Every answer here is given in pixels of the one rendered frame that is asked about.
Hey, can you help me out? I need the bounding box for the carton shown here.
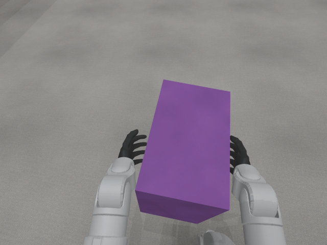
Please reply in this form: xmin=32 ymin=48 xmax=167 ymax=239
xmin=135 ymin=80 xmax=230 ymax=224

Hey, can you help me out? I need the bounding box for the robot left forearm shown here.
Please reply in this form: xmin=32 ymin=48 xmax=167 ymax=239
xmin=83 ymin=157 xmax=136 ymax=245

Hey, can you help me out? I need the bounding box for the robot right hand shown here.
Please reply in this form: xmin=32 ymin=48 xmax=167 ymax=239
xmin=230 ymin=135 xmax=250 ymax=174

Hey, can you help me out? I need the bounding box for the robot right forearm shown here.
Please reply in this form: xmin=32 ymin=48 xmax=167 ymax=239
xmin=231 ymin=164 xmax=286 ymax=245

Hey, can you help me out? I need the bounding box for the robot right thigh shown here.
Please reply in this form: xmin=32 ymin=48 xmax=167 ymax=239
xmin=198 ymin=232 xmax=235 ymax=245

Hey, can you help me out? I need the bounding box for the robot left hand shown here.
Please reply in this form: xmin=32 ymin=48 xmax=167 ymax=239
xmin=118 ymin=129 xmax=147 ymax=165

